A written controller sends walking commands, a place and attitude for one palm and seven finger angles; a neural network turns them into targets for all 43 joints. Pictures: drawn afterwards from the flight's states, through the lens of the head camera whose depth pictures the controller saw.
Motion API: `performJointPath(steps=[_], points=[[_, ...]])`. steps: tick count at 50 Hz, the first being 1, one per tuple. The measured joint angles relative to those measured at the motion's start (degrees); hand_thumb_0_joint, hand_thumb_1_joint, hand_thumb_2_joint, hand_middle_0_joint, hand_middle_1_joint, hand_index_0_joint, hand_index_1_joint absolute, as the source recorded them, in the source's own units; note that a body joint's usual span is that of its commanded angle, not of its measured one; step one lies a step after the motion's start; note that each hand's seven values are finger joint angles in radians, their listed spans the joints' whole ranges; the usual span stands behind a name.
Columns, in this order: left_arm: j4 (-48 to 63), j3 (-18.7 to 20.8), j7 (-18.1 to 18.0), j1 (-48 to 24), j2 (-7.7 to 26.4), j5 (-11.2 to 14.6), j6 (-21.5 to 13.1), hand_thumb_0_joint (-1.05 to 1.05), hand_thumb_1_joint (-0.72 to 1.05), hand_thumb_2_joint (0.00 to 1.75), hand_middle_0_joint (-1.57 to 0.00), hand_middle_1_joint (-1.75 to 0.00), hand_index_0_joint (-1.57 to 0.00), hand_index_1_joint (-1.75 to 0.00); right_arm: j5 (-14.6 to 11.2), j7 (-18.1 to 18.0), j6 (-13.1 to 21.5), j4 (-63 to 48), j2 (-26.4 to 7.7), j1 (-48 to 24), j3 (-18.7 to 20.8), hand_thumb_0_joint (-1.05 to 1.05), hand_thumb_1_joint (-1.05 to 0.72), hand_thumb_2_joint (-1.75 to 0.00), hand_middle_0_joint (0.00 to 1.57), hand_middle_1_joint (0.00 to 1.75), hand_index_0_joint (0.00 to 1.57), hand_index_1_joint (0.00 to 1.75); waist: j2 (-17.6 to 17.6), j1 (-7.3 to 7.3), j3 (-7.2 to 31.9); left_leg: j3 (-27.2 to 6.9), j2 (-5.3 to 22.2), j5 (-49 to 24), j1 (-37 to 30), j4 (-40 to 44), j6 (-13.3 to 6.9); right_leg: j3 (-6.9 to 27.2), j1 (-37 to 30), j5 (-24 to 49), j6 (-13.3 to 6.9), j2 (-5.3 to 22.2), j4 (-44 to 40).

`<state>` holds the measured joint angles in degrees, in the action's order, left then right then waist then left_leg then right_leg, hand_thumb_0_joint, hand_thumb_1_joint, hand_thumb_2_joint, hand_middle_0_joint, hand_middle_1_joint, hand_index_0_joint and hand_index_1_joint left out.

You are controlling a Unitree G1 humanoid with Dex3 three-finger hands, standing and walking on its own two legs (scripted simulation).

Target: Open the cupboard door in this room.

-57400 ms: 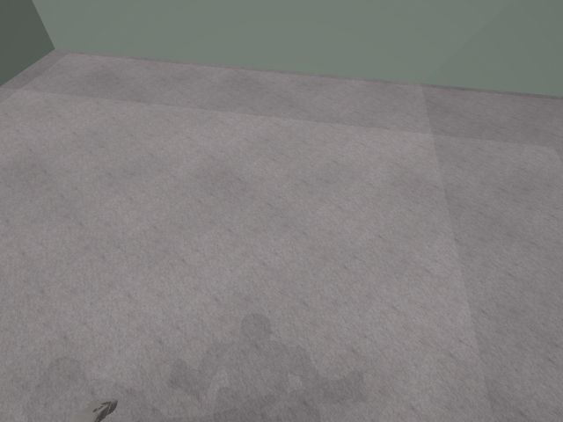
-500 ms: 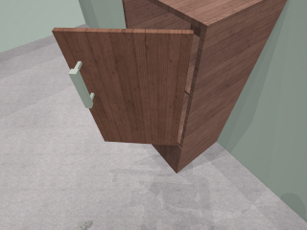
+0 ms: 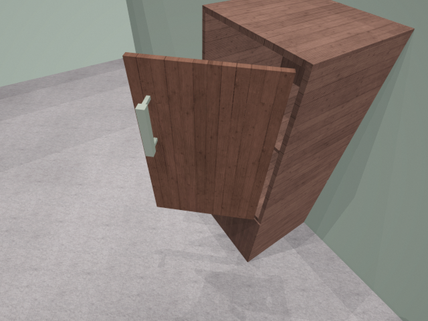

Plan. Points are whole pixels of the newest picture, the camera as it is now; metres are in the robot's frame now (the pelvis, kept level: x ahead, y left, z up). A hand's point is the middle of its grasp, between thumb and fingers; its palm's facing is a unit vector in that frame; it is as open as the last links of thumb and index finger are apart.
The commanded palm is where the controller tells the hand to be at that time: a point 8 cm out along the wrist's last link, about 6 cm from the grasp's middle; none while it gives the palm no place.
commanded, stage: come to a stop and stand still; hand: left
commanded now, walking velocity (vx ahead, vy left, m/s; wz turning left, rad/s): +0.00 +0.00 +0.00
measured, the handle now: (149, 126) +0.54 +0.23 +0.05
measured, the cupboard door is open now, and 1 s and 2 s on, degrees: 48 48 48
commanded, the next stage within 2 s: look again from close up in 0.04 s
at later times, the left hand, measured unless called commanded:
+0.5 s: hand out of the picture +0.04 +0.20 -0.16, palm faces +0.01 -0.97 -0.25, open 7.4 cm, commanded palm none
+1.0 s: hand (126, 245) +0.24 +0.19 +0.01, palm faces +0.17 -0.98 -0.04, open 7.8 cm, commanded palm +0.15 +0.25 -0.05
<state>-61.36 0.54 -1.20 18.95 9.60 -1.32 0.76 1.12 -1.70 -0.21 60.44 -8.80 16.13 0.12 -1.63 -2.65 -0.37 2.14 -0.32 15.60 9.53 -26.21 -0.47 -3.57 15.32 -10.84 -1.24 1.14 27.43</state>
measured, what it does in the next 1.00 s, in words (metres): stands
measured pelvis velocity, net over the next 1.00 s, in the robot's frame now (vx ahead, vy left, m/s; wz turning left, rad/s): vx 0.01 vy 0.00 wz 0.01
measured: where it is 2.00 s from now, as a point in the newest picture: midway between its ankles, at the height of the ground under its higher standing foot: outside the picture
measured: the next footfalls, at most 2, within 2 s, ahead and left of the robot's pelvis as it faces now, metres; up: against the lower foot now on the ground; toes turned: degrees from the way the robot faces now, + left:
none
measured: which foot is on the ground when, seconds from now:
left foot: down 0.00-1.00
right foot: down 0.00-1.00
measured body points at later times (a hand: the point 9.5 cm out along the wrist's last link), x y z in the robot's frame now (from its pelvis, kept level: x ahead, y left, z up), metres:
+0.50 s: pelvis +0.01 +0.02 +0.00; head +0.00 -0.01 +0.45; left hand +0.04 +0.25 -0.14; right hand +0.00 -0.18 -0.17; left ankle -0.01 +0.11 -0.74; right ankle +0.04 -0.10 -0.74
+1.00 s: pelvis +0.01 +0.00 -0.02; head +0.03 -0.01 +0.43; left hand +0.23 +0.25 +0.01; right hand +0.18 -0.26 -0.10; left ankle -0.01 +0.11 -0.74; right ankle +0.04 -0.10 -0.74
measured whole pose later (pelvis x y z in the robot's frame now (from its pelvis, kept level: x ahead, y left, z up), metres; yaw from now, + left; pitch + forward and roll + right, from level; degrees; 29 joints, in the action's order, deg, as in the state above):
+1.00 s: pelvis +0.01 +0.00 -0.02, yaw +0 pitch +6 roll +1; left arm -13.3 9.3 5.9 17.0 10.5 12.3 -22.9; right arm -0.6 -2.5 16.8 39.8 -15.0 11.8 2.2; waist -0.6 1.2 5.6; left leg 2.2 -0.8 22.6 23.5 -40.1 -0.4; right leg -3.4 29.8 -18.5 -1.3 2.3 42.1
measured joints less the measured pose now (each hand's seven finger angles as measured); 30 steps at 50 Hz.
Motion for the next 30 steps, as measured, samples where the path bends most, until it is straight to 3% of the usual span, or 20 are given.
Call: performJointPath(steps=[7, 15, 22, 30], points=[[-1.78, -0.82, -0.03, 0.51, -1.84, 0.23, -0.62, 0.01, 0.91, 0.90, -0.20, -0.30, -0.20, -0.30, -0.13, 0.29, 0.57, 1.66, 0.88, 1.55, -0.78, 0.01, -0.93, -0.90, 0.19, 0.30, 0.20, 0.30, 0.44, 1.03, -0.28, 0.32, -0.19, -1.05, -0.40, 2.03, -0.27, 0.33, -0.34, 0.93, 0.31, 0.07, -2.06], [-2.55, -1.89, -0.73, 0.19, -2.86, 0.13, -1.86, 0.01, 0.91, 0.90, -0.20, -0.30, -0.20, -0.30, -0.20, 0.70, 1.42, -0.69, 0.59, 3.97, -0.74, 0.01, -0.91, -0.90, 0.19, 0.30, 0.20, 0.30, 3.71, 3.08, 0.24, 0.60, -0.52, 2.04, 1.63, -3.03, -1.18, 0.62, 1.16, -1.31, 1.04, 0.58, 1.73], [-1.62, -1.32, -0.83, -2.04, -1.55, 0.35, -2.05, 0.01, 0.91, 0.90, -0.20, -0.30, -0.20, -0.30, -0.08, 0.59, 1.96, 0.14, 1.00, 4.97, -1.44, 0.01, -0.92, -0.90, 0.19, 0.30, 0.20, 0.30, 4.48, 3.13, 1.53, 1.11, -1.67, 1.38, -0.94, -0.26, -1.64, 1.31, 0.00, -2.06, 1.57, 1.58, 1.83], [-0.63, -0.97, -0.92, -4.32, -1.07, 0.46, -2.16, 0.00, 0.91, 0.90, -0.20, -0.30, -0.20, -0.30, -0.04, 0.46, 2.49, 1.15, 0.18, 3.63, -1.36, 0.01, -0.91, -0.90, 0.19, 0.30, 0.20, 0.30, 4.18, 3.09, 0.25, 1.39, -1.86, 0.55, -2.18, 1.95, -1.50, 1.65, -0.42, -1.99, 1.51, 1.66, 1.18]])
